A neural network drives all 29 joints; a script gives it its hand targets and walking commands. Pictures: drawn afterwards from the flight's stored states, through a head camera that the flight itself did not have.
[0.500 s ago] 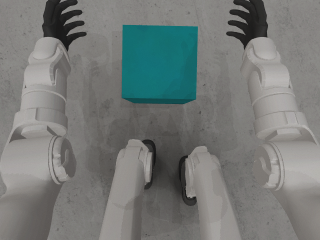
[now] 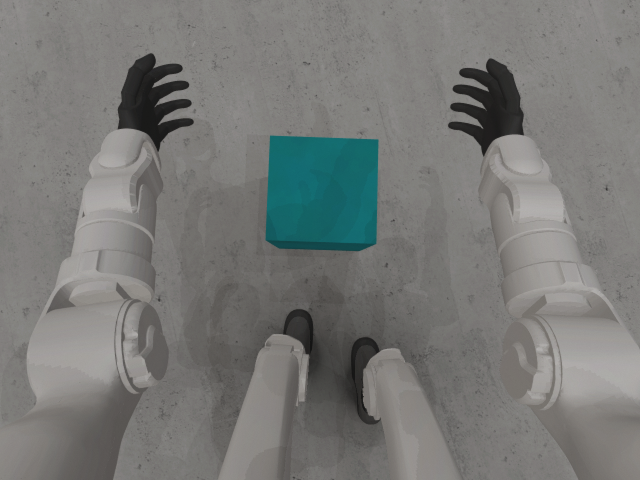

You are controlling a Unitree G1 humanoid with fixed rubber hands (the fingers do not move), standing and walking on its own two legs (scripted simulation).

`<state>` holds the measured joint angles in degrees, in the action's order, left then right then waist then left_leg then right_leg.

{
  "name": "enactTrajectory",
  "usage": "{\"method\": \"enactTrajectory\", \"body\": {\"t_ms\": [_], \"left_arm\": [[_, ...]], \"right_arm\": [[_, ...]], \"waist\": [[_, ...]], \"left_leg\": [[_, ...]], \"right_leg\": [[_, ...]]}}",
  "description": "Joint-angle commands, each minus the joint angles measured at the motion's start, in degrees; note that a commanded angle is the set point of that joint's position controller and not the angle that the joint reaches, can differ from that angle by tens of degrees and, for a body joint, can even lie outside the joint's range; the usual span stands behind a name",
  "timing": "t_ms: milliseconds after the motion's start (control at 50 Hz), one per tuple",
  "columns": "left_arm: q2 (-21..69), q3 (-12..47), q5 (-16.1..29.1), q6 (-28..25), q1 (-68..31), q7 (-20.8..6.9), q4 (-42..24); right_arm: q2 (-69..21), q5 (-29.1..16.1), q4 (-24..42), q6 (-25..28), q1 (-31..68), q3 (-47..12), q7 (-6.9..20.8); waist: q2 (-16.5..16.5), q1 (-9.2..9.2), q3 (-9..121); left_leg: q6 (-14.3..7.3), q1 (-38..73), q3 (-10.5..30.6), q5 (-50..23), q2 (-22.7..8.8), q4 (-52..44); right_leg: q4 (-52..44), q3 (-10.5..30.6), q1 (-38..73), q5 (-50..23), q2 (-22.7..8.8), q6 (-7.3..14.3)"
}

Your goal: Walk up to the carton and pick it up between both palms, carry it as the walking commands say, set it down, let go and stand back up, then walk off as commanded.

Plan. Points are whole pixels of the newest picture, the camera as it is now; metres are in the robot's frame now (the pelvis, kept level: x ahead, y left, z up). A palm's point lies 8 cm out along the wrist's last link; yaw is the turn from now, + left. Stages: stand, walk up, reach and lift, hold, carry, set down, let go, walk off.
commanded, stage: set down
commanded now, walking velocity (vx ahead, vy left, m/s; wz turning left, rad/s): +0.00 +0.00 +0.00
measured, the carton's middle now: (321, 202) +0.50 +0.04 -0.52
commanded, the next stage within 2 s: let go in 0.06 s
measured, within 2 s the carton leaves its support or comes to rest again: neither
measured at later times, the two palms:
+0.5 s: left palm (97, 215) +0.38 +0.26 -0.03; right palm (564, 216) +0.41 -0.19 -0.03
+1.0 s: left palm (69, 406) +0.24 +0.22 +0.05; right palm out of the picture +0.26 -0.25 +0.05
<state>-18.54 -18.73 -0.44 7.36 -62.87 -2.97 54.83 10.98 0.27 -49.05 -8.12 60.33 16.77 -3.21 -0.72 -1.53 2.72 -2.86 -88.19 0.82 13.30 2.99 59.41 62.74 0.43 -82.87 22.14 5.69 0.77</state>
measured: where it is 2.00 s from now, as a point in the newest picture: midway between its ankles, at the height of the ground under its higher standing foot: (331, 380)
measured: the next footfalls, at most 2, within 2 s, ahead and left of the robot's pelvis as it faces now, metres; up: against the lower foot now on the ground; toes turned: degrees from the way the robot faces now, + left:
none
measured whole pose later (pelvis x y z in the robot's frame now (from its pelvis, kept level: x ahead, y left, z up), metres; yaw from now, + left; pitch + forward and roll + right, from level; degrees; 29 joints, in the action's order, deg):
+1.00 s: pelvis +0.09 -0.02 +0.12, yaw +2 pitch +1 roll +1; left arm -12.5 -2.5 1.0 2.4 14.1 -3.7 25.0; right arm 12.2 -0.2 -25.2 -2.5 -12.8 1.5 2.5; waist -0.9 0.0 -3.3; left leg -1.4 -14.3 1.3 11.5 3.4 24.5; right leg 26.0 3.9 -8.9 18.0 4.4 3.5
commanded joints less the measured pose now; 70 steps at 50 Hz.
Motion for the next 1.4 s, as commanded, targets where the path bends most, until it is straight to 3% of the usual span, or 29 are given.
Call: {"method": "enactTrajectory", "body": {"t_ms": [0,120,240,340,520,600,740,860,1020,1320,1340,1380], "left_arm": [[-4.4,-1.5,-2.0,-2.1,-11.2,-0.1,-3.3],[-3.6,-4.0,-5.6,-2.7,-6.6,0.7,-6.0],[-4.7,-0.5,-5.3,-1.7,6.7,1.0,-18.2],[-3.0,3.3,-2.8,-1.6,20.5,-0.4,-26.9],[1.6,8.0,-0.7,-5.2,42.4,-1.2,-24.7],[2.3,10.2,-0.5,-7.0,50.4,-0.5,-25.7],[1.8,12.6,-0.4,-8.5,65.2,0.4,-30.7],[1.2,13.8,0.7,-7.9,73.9,-0.1,-34.8],[0.6,15.3,1.8,-3.3,73.8,-1.2,-36.1],[0.1,15.5,0.8,1.2,74.7,0.2,-38.0],[-8.3,13.7,-1.0,-1.4,74.0,3.0,-30.4],[-7.4,13.8,-2.1,-3.6,73.8,4.0,-29.3]], "right_arm": [[3.7,2.1,3.2,2.1,10.6,1.8,0.7],[4.1,5.1,4.4,3.2,5.9,2.9,0.9],[4.3,5.4,15.5,2.3,-6.6,-0.6,1.2],[3.6,3.8,23.4,2.0,-18.9,-4.4,2.1],[3.9,2.2,18.9,5.7,-39.1,-7.2,3.7],[3.8,1.5,18.4,7.5,-47.6,-8.6,4.1],[4.0,-0.4,23.3,9.3,-60.6,-11.5,4.8],[5.3,-0.8,28.3,8.7,-68.2,-13.4,5.3],[6.0,-0.3,30.4,4.1,-69.8,-14.3,6.0],[6.1,-0.5,29.5,1.3,-71.1,-13.4,5.3],[13.7,1.5,21.1,3.4,-68.0,-11.9,3.0],[12.9,2.1,18.7,5.3,-69.0,-11.9,2.2]], "waist": [[2.7,-0.28,46.1],[3.3,0.46,48.4],[4.5,0.55,61.2],[3.1,0.07,57.6],[1.0,0.90,33.3],[1.3,1.25,25.9],[2.0,0.92,15.9],[-0.4,0.93,7.0],[-2.3,1.36,-4.2],[-0.6,1.09,-4.5],[-3.2,0.38,-1.4],[-2.2,1.63,-3.8]], "left_leg": [[2.3,51.9,5.1,-16.3,-2.4,-3.0],[2.8,57.6,5.3,-20.0,-2.3,-5.5],[2.0,76.1,6.5,-34.4,-2.8,-6.1],[1.8,82.5,7.8,-39.7,-3.8,-9.1],[2.6,76.4,5.6,-24.6,-3.6,-20.2],[2.9,77.9,4.7,-22.7,-3.4,-24.0],[3.1,83.9,3.1,-20.7,-2.8,-29.7],[2.6,87.0,1.8,-16.6,-1.7,-33.7],[2.2,91.6,0.5,-8.7,-1.3,-34.1],[2.1,94.5,1.5,-13.7,-0.7,-33.2],[3.5,83.0,3.6,-6.7,-4.7,-32.1],[3.3,80.3,4.2,0.4,-4.5,-32.9]], "right_leg": [[-10.1,0.0,2.5,-6.5,-2.1,-2.5],[-12.7,0.3,8.4,-10.2,-2.0,-2.6],[-14.3,0.2,15.7,-18.7,-1.9,-2.9],[-18.7,1.5,19.7,-20.7,-2.5,-2.2],[-26.8,2.6,35.0,-16.7,-3.3,-0.9],[-30.6,3.0,42.6,-18.3,-3.6,-0.8],[-37.1,3.7,56.4,-21.6,-4.5,-1.3],[-41.7,5.0,65.7,-21.7,-5.9,-1.5],[-43.7,5.3,63.3,-13.9,-7.3,-1.6],[-41.6,4.6,67.5,-22.0,-6.6,-1.4],[-41.5,7.3,67.0,-10.3,-7.4,-1.7],[-43.8,10.1,65.6,-1.0,-8.5,-0.8]]}}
